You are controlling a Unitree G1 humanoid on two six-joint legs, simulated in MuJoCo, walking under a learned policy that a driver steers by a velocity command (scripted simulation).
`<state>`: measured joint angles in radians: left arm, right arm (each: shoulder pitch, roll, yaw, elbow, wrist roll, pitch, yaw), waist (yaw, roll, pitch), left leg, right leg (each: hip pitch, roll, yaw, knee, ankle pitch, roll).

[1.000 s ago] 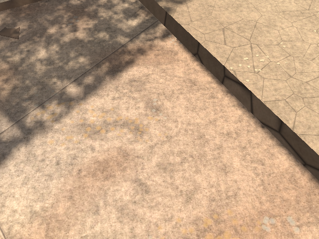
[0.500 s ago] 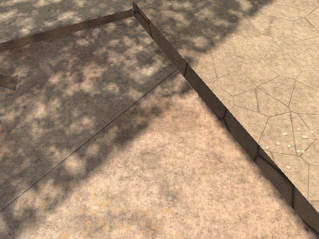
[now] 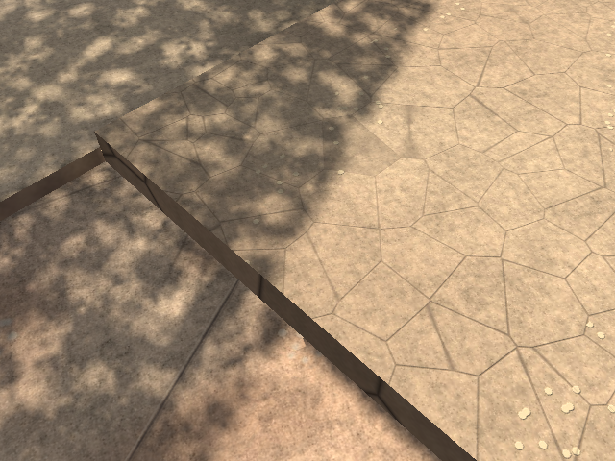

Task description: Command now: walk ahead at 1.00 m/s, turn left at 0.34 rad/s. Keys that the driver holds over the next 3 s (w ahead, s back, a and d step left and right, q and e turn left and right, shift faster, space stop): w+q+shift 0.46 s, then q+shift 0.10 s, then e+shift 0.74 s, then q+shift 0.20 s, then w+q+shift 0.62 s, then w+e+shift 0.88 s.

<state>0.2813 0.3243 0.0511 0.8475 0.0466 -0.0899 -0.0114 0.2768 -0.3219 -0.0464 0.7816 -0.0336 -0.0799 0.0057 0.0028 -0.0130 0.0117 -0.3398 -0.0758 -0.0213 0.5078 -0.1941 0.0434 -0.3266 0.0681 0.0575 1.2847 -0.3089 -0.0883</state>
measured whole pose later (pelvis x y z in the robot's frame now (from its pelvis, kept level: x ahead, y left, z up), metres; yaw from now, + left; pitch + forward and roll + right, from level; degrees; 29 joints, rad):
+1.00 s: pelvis +0.70 +0.15 +0.01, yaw +19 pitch +0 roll -1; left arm 0.15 0.19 0.05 0.67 0.02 0.09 0.06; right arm 0.32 -0.24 -0.03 0.80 -0.03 -0.05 -0.05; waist 0.01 0.00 0.04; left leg -0.24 0.02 0.23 0.38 -0.16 0.09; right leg -0.91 0.01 -0.04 1.94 -0.55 -0.02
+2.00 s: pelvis +0.99 +0.11 +0.12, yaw +24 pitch +3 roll +0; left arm 0.44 0.24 0.06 0.92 0.04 -0.10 0.03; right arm 0.13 -0.25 -0.09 0.73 -0.02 0.04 0.10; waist 0.03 0.01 -0.06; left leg -0.79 0.09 0.11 0.97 -0.09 0.10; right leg 0.12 -0.06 -0.48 0.27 -0.42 0.04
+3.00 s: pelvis +1.78 +0.53 +0.08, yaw +1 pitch +1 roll +0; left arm 0.46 0.33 0.11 0.91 0.01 -0.08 0.00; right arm -0.05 -0.26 0.02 0.61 -0.04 -0.13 0.02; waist 0.15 0.03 -0.01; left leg -0.35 0.05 -0.08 0.36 0.12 -0.02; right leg -0.06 0.19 0.25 0.79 -0.46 -0.18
